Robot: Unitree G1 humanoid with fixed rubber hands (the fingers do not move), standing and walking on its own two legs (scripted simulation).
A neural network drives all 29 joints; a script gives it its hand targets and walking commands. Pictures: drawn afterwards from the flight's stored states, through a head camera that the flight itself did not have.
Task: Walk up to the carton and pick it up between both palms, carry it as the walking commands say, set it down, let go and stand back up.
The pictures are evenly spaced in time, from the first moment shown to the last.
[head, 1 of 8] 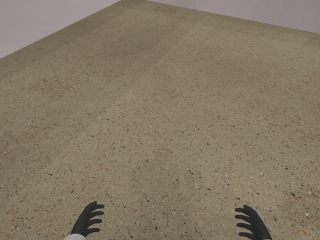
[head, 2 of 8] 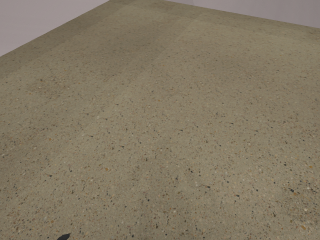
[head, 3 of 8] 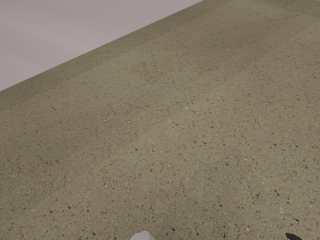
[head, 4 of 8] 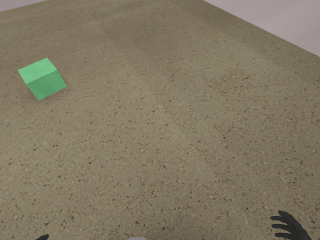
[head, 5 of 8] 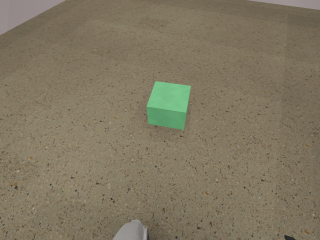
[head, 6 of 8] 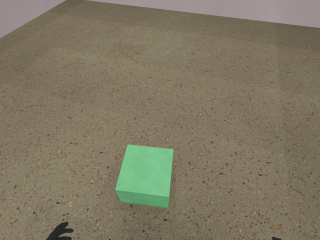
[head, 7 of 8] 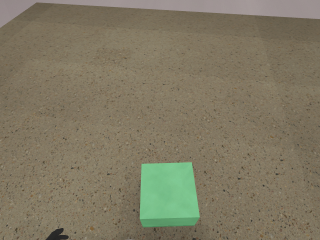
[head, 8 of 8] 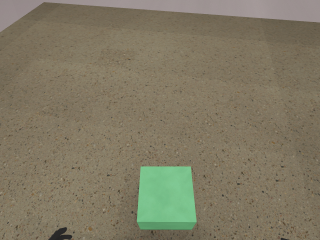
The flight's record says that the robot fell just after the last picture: no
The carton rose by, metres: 0.00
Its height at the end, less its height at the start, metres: +0.00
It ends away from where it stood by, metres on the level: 0.00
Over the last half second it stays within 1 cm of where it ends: yes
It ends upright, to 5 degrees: yes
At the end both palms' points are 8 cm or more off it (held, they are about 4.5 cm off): yes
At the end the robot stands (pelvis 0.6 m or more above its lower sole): yes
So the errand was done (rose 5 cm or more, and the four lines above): no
